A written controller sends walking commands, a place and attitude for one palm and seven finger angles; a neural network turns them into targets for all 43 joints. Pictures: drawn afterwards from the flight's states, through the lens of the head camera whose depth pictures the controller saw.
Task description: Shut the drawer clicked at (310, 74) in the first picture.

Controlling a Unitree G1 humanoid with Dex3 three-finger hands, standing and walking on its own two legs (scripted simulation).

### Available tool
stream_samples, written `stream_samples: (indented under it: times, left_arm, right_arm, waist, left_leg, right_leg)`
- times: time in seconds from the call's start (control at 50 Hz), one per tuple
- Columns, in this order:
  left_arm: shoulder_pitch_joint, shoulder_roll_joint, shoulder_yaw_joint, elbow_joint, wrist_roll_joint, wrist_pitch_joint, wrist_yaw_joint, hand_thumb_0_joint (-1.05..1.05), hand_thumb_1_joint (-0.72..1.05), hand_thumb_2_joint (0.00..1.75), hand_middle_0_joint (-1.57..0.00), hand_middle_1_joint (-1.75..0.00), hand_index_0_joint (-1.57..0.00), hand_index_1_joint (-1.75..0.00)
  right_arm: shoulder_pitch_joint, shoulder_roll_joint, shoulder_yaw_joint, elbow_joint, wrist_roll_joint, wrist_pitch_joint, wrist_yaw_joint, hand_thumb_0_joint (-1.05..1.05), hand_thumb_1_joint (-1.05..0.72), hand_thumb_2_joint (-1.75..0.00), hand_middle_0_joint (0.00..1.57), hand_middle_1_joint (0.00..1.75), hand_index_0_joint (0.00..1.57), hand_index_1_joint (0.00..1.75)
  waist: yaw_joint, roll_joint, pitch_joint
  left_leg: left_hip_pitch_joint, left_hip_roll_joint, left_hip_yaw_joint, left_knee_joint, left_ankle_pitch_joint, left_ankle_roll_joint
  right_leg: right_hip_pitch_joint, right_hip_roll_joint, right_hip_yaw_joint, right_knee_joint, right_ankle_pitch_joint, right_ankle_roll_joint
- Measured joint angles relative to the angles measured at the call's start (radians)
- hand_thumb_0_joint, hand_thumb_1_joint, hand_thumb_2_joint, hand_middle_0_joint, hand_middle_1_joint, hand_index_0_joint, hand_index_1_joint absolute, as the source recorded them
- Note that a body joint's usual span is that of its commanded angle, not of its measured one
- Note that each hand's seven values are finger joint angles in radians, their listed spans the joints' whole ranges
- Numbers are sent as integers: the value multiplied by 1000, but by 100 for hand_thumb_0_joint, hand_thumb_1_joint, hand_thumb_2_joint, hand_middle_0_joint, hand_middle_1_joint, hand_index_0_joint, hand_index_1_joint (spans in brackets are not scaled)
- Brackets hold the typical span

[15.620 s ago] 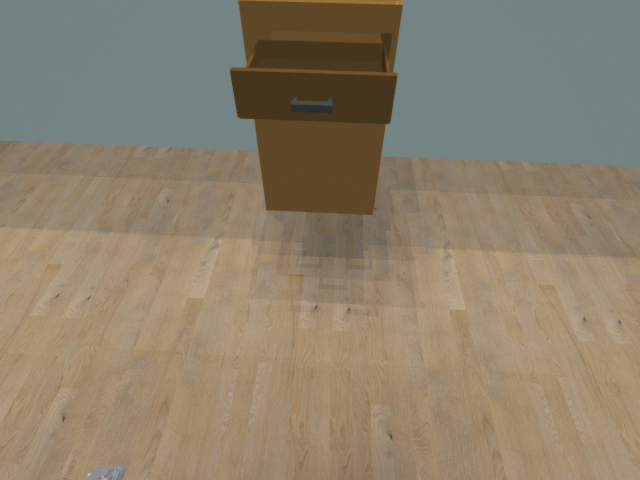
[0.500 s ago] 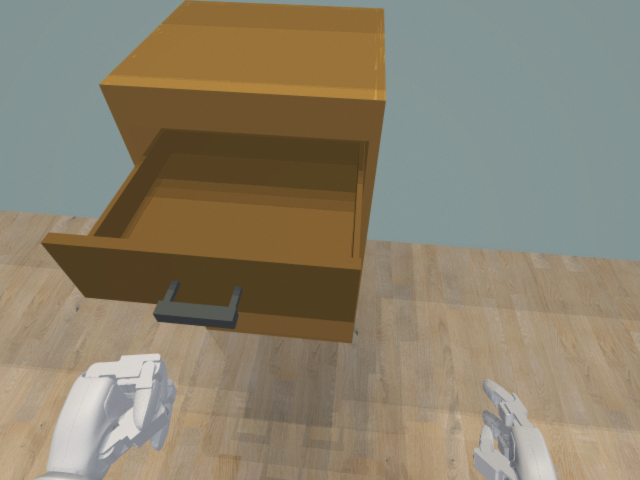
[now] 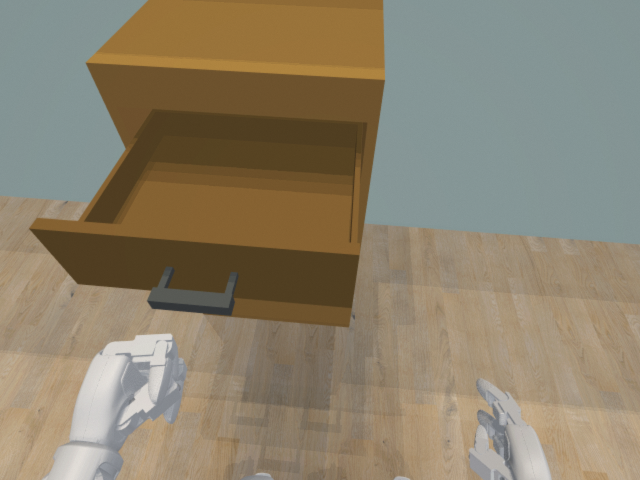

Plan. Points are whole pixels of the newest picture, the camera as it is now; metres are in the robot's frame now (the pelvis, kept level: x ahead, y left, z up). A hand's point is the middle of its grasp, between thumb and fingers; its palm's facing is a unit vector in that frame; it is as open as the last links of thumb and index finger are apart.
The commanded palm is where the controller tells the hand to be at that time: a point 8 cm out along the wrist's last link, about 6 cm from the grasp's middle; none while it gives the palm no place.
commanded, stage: bring the fist close to the handle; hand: left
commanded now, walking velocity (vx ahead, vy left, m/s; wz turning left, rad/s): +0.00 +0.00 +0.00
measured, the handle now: (196, 288) +0.36 +0.20 +0.00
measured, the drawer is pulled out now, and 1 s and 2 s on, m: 0.29 0.29 0.23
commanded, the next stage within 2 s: push the drawer shut in 1.12 s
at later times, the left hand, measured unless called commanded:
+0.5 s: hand (203, 367) +0.25 +0.16 +0.02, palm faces -0.05 -1.00 -0.06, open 3.2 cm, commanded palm +0.23 +0.22 +0.02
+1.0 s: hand (212, 348) +0.28 +0.16 +0.00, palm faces -0.06 -1.00 -0.05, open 3.3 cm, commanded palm +0.26 +0.22 +0.00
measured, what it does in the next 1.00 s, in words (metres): stands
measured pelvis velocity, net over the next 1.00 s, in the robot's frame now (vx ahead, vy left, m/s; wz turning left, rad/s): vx -0.01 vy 0.00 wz -0.02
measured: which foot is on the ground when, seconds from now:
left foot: down 0.00-1.00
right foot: down 0.00-1.00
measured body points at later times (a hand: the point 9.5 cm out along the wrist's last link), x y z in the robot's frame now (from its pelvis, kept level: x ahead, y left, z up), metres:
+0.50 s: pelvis -0.01 +0.00 -0.03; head +0.06 +0.00 +0.42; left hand +0.24 +0.21 +0.03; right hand +0.16 -0.24 -0.11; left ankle -0.01 +0.13 -0.69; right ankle +0.02 -0.13 -0.69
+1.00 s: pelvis -0.01 +0.00 -0.04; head +0.07 +0.00 +0.40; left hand +0.28 +0.22 +0.00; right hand +0.14 -0.24 -0.13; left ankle -0.01 +0.13 -0.69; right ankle +0.02 -0.13 -0.69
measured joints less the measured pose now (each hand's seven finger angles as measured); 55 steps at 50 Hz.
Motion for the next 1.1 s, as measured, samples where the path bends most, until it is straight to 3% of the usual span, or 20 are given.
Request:
stream_samples:
  times: [0.26, 0.46, 0.78, 1.1]
  left_arm:
    - [-120, 2, 16, 126, 2, -39, 0, 1, 90, 90, -140, -160, -140, -160]
    - [-183, -4, 5, 189, 14, -90, 4, 1, 90, 90, -140, -160, -140, -160]
    - [-379, 12, 41, 355, 8, -102, -16, 1, 90, 90, -140, -160, -140, -160]
    - [-365, 8, 19, 331, 20, -91, 22, 1, 90, 90, -140, -160, -140, -160]
  right_arm:
    - [6, -5, -12, 5, -7, 31, 8, 1, -90, -90, 20, 30, 21, 30]
    - [-6, -14, -19, 1, -14, 47, 16, 1, -90, -90, 20, 30, 21, 30]
    - [-34, -13, -16, 8, -16, 93, 20, 1, -91, -90, 20, 30, 21, 30]
    - [-14, -16, -16, -10, -11, 132, 23, 1, -91, -90, 20, 30, 21, 30]
  waist:
    - [-21, -5, -16]
    - [-22, -6, -32]
    - [-28, -10, -50]
    - [-35, -7, -52]
  left_leg:
    - [-93, 2, 5, 59, -20, -1]
    - [-194, 0, 3, 137, -44, -1]
    - [-336, 1, -2, 240, -68, -2]
    - [-334, -2, 4, 230, -66, 4]
  right_leg:
    - [-100, 0, 10, 64, -19, -2]
    - [-203, -3, 15, 143, -43, -3]
    - [-345, -4, 19, 243, -63, -6]
    - [-343, -6, 25, 230, -58, 0]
